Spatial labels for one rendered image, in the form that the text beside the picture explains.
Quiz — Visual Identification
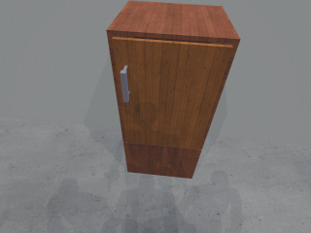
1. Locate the handle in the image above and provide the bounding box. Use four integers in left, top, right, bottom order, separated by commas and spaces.
120, 65, 130, 103

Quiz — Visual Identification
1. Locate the cupboard door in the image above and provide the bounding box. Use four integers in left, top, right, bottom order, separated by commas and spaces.
112, 37, 233, 150

